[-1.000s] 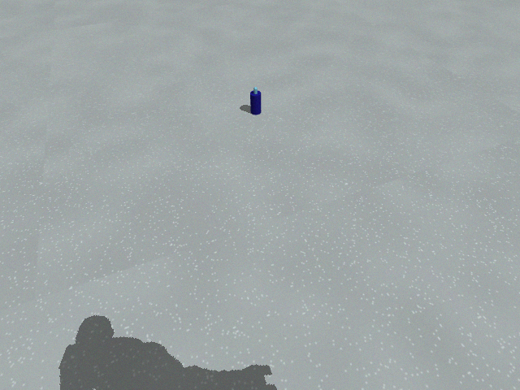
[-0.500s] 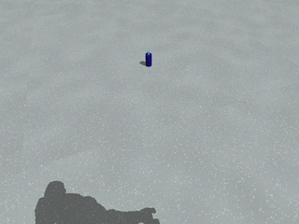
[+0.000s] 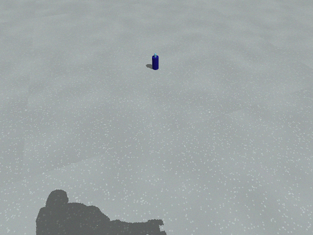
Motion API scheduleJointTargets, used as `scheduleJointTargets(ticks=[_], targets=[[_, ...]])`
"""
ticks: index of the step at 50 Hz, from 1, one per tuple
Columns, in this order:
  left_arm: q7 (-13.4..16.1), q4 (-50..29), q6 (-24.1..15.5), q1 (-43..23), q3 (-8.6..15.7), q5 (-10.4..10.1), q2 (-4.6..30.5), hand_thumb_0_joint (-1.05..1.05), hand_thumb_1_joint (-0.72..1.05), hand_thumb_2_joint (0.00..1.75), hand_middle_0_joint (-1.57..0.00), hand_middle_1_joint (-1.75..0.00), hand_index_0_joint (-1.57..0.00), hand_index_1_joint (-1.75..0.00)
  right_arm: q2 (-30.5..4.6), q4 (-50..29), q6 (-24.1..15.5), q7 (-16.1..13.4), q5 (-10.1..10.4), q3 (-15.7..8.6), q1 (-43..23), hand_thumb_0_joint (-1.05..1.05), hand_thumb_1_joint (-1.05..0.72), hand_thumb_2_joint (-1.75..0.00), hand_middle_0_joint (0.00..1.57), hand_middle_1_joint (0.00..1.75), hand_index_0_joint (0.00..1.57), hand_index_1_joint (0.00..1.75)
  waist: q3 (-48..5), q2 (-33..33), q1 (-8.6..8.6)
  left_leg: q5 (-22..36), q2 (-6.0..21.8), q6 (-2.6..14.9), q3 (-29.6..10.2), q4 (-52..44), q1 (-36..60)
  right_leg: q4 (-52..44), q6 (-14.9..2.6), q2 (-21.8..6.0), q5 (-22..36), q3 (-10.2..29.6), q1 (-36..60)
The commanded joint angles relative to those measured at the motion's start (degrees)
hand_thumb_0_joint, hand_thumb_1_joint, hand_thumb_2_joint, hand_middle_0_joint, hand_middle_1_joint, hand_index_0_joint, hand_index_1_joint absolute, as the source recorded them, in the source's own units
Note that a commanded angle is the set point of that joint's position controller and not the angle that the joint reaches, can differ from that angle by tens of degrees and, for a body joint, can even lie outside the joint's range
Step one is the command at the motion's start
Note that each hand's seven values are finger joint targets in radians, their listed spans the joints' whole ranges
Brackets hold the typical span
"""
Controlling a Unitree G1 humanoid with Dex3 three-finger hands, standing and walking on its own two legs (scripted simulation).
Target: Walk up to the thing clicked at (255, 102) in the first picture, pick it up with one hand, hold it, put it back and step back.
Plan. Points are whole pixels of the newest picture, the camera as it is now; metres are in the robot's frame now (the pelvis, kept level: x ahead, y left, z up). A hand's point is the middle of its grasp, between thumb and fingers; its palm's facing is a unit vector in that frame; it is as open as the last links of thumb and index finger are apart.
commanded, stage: stand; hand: left
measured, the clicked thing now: (155, 61) +1.92 -0.02 -0.69
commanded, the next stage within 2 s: walk up in 0.12 s
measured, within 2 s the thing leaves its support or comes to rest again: neither
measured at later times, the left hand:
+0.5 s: hand (80, 231) +0.18 +0.23 -0.14, palm faces -0.06 -0.89 -0.44, open 7.4 cm
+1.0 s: hand (108, 155) +0.44 +0.19 -0.16, palm faces -0.20 -0.92 -0.33, open 7.4 cm
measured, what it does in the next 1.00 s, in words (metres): walks ahead: right foot, then left foot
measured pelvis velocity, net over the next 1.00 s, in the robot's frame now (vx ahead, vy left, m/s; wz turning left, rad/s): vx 0.34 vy -0.07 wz -0.15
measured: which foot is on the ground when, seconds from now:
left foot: down 0.00-0.42, up 0.44-0.78, down 0.80-1.00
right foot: down 0.00-0.18, up 0.20-0.40, down 0.42-0.82, up 0.84-1.00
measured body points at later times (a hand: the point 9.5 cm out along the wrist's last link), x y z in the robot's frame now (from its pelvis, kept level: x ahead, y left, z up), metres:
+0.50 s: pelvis +0.08 -0.07 -0.03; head +0.07 -0.09 +0.42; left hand +0.18 +0.27 -0.11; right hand +0.12 -0.43 -0.15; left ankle +0.02 +0.08 -0.70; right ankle +0.11 -0.20 -0.75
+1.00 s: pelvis +0.34 -0.07 -0.01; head +0.36 -0.06 +0.44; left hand +0.45 +0.24 -0.14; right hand +0.38 -0.40 -0.11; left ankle +0.38 +0.04 -0.75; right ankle +0.31 -0.21 -0.69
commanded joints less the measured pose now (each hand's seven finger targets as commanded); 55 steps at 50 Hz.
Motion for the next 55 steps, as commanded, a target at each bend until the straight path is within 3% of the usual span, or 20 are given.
scheduleJointTargets(ticks=[1, 5, 6, 7, 9, 11, 16, 20, 21, 22, 23, 27, 36, 40, 41, 42, 43, 47, 51, 55], targets=[[0.9, -3.3, -1.3, -2.7, 2.4, -0.2, 12.6, 0.0, 0.9, 0.9, -0.2, -0.3, -0.2, -0.3, -12.0, -3.2, -1.1, -0.7, 0.1, -2.1, -2.0, 0.0, -0.9, -0.9, 0.2, 0.3, 0.2, 0.3, -4.3, -0.3, -0.05, 5.1, 6.9, 1.79, -5.0, -3.1, 0.5, -3.0, -1.94, -7.0, 5.0, 5.2, -0.1], [0.9, -3.2, -1.3, -2.0, 2.2, 0.0, 12.2, 0.0, 0.9, 0.9, -0.2, -0.3, -0.2, -0.3, -12.3, -3.2, -1.1, -0.6, 0.1, -2.2, -2.3, 0.0, -0.9, -0.9, 0.2, 0.3, 0.2, 0.3, -3.9, -0.2, 0.16, 5.3, 7.0, 1.85, -5.1, -3.0, 0.7, -3.1, -1.76, -6.7, 4.4, 4.9, -0.8], [-1.4, -7.8, -2.1, 0.7, 6.9, 1.2, 19.3, 0.0, 0.9, 0.9, -0.2, -0.3, -0.2, -0.3, -19.5, -7.0, -2.9, 0.7, -1.4, -6.6, 2.8, 0.0, -0.9, -0.9, 0.2, 0.3, 0.2, 0.3, -12.3, -1.7, -0.73, -26.1, 6.8, 6.19, -6.2, 2.9, 4.3, 3.2, -3.94, -4.2, -22.8, 6.8, -3.7], [-2.3, -8.0, -2.0, -1.8, 6.8, 1.6, 17.9, 0.0, 0.9, 0.9, -0.2, -0.3, -0.2, -0.3, -19.9, -6.3, -3.1, 1.4, -1.9, -7.3, 2.9, 0.0, -0.9, -0.9, 0.2, 0.3, 0.2, 0.3, -7.0, 1.3, -1.65, -34.0, 8.0, 7.23, -8.3, 1.8, 3.8, 7.3, -3.89, -4.1, -28.4, 6.5, -14.0], [-3.3, -11.9, -2.0, -8.9, 6.4, 1.6, 13.8, 0.0, 0.9, 0.9, -0.2, -0.3, -0.2, -0.3, -20.8, -7.0, -3.5, 1.7, -1.8, -8.9, 6.4, 0.0, -0.9, -0.9, 0.2, 0.3, 0.2, 0.3, 1.8, 9.5, -4.93, -36.9, 19.6, 12.94, -21.6, -8.4, 7.4, 24.4, -2.05, -1.4, -15.9, 0.4, -31.6], [-3.7, -13.7, -2.7, -10.4, 6.4, 1.5, 15.6, 0.0, 0.9, 0.9, -0.2, -0.3, -0.2, -0.3, -21.5, -9.0, -4.5, 1.5, -1.7, -9.4, 6.2, 0.0, -0.9, -0.9, 0.2, 0.3, 0.2, 0.3, 3.3, 3.5, -4.5, -31.1, 24.9, 15.96, -26.4, -12.2, 7.0, 30.1, -1.62, -6.2, -15.9, 7.0, -36.0], [-6.0, -12.1, -2.3, 1.2, 7.3, 1.0, 15.7, 0.0, 0.9, 0.9, -0.2, -0.3, -0.2, -0.3, -21.2, -13.2, -4.6, 2.6, -2.3, -9.5, -3.3, 0.0, -0.9, -0.9, 0.2, 0.3, 0.2, 0.3, -0.9, 11.4, 1.74, -27.6, 16.0, 10.91, -7.3, -9.6, -4.4, 20.3, -0.49, -5.8, -11.1, 0.4, -16.0], [-4.4, -6.5, -3.2, 17.8, 9.6, 1.4, 18.5, 0.0, 0.9, 0.9, -0.2, -0.3, -0.2, -0.3, -16.4, -14.2, -3.1, 2.9, -2.8, -7.7, -4.1, 0.0, -0.9, -0.9, 0.2, 0.3, 0.2, 0.3, -5.7, -7.5, 9.33, -30.7, 6.6, 6.87, 4.8, 19.9, -23.8, 11.3, -0.29, 0.0, -6.2, -6.0, 15.0], [-3.2, -6.0, -3.7, 24.2, 11.0, 1.8, 22.8, 0.0, 0.9, 0.9, -0.2, -0.3, -0.2, -0.3, -11.2, -15.4, -3.0, 3.1, -2.4, -5.8, -3.6, 0.0, -0.9, -0.9, 0.2, 0.3, 0.2, 0.3, -5.7, -22.7, 12.43, -29.9, -0.4, 4.99, 8.1, 41.1, -36.0, 2.3, -2.75, -6.6, -24.5, 9.2, 20.1], [-2.7, -9.6, -4.4, 20.6, 10.7, 1.8, 26.3, 0.0, 0.9, 0.9, -0.2, -0.3, -0.2, -0.3, -11.7, -17.5, -3.1, 3.1, -0.8, -5.6, -4.6, 0.0, -0.9, -0.9, 0.2, 0.3, 0.2, 0.3, -4.0, -21.0, 10.08, -23.8, -2.7, 2.28, 0.3, 49.5, -40.4, -14.8, -10.35, -21.9, -42.8, 40.0, 11.7], [-2.8, -12.2, -4.6, 12.8, 10.3, 0.7, 27.9, 0.0, 0.9, 0.9, -0.2, -0.3, -0.2, -0.3, -17.0, -17.1, -3.1, 3.0, -1.1, -6.9, -7.4, 0.0, -0.9, -0.9, 0.2, 0.3, 0.2, 0.3, 3.4, -9.4, 7.45, -17.8, 3.7, 1.6, -6.2, 50.2, -38.7, -16.9, -14.65, -25.4, -47.3, 44.2, 1.7], [-2.1, -13.9, -5.4, 4.9, 8.4, -0.5, 21.5, 0.0, 0.9, 0.9, -0.2, -0.3, -0.2, -0.3, -17.9, -11.7, -3.3, 4.4, -0.1, -7.3, 3.3, 0.0, -0.9, -0.9, 0.2, 0.3, 0.2, 0.3, 3.6, -7.1, 0.33, -6.6, 7.5, 1.47, -3.7, 40.6, -28.9, -12.5, -10.83, -16.0, -27.3, 18.8, -4.0], [-2.6, -15.4, -5.8, 8.3, 7.8, -0.3, 21.7, 0.0, 0.9, 0.9, -0.2, -0.3, -0.2, -0.3, -14.9, -17.1, -3.6, 6.0, -1.0, -7.3, -4.8, 0.0, -0.9, -0.9, 0.2, 0.3, 0.2, 0.3, 1.9, -3.8, 3.37, 2.3, 6.4, -0.07, 3.1, 15.3, -18.0, -7.2, -11.17, -12.0, -11.5, 4.8, -4.2], [-2.5, -16.2, -5.2, 8.9, 6.4, -0.3, 19.0, 0.0, 0.9, 0.9, -0.2, -0.3, -0.2, -0.3, -18.0, -12.9, -4.5, 4.5, -1.3, -9.3, 10.5, 0.0, -0.9, -0.9, 0.2, 0.3, 0.2, 0.3, -5.8, 5.5, -4.58, -5.1, 1.0, 3.61, 6.6, 10.7, 8.9, 19.8, -8.2, -7.1, 9.1, -1.9, -12.9], [-2.1, -16.7, -5.1, 11.8, 5.1, -0.7, 14.9, 0.0, 0.9, 0.9, -0.2, -0.3, -0.2, -0.3, -22.2, -11.4, -4.8, 3.6, -2.5, -11.1, 20.4, 0.0, -0.9, -0.9, 0.2, 0.3, 0.2, 0.3, -11.4, 16.6, -8.9, -18.7, 9.7, 7.7, -6.7, 6.0, 20.4, 40.4, -5.31, -2.9, 3.2, -4.5, -23.6], [-1.5, -17.4, -5.2, 12.0, 5.1, -1.6, 14.2, 0.0, 0.9, 0.9, -0.2, -0.3, -0.2, -0.3, -26.0, -12.9, -5.2, 3.0, -1.6, -11.6, 20.7, 0.0, -0.9, -0.9, 0.2, 0.3, 0.2, 0.3, -11.2, 20.0, -8.0, -27.4, 24.3, 13.33, -37.6, -6.2, 22.8, 50.3, -3.5, 6.0, -19.7, -0.5, -37.5], [-0.9, -17.3, -5.4, 8.9, 5.5, -0.6, 19.0, 0.0, 0.9, 0.9, -0.2, -0.3, -0.2, -0.3, -26.6, -14.1, -5.0, 3.0, 0.6, -12.1, 16.3, 0.0, -0.9, -0.9, 0.2, 0.3, 0.2, 0.3, -10.2, 11.5, -6.71, -28.8, 26.5, 16.58, -39.8, -8.1, 15.8, 53.9, -4.27, 0.6, -18.8, 7.6, -35.3], [-2.6, -14.0, -5.1, 11.5, 5.7, -1.3, 18.1, 0.0, 0.9, 0.9, -0.2, -0.3, -0.2, -0.3, -18.8, -17.4, -5.5, 2.5, 0.8, -8.3, 7.2, 0.0, -0.9, -0.9, 0.2, 0.3, 0.2, 0.3, -2.1, 8.0, -0.6, -11.8, 17.7, 12.06, -10.3, -5.5, 0.3, 42.6, -1.79, -6.4, -8.9, 5.1, -29.3], [-4.4, -15.7, -4.3, 6.5, 5.6, -0.3, 15.8, 0.0, 0.9, 0.9, -0.2, -0.3, -0.2, -0.3, -20.1, -18.7, -6.3, 2.8, 0.2, -8.3, 7.2, 0.0, -0.9, -0.9, 0.2, 0.3, 0.2, 0.3, 1.4, 8.2, -0.91, -9.6, 17.8, 14.72, -4.7, -8.1, -4.4, 29.8, 0.22, -7.9, -5.8, 1.3, -27.2], [-5.3, -15.9, -4.5, 2.4, 6.4, -0.4, 15.7, 0.0, 0.9, 0.9, -0.2, -0.3, -0.2, -0.3, -19.9, -18.9, -6.5, 3.3, 0.4, -8.1, 6.3, 0.0, -0.9, -0.9, 0.2, 0.3, 0.2, 0.3, 1.0, 6.6, -0.59, -13.2, 14.7, 11.85, -0.2, -7.0, -7.7, 18.6, -0.87, -6.6, 4.8, -1.1, -18.8]])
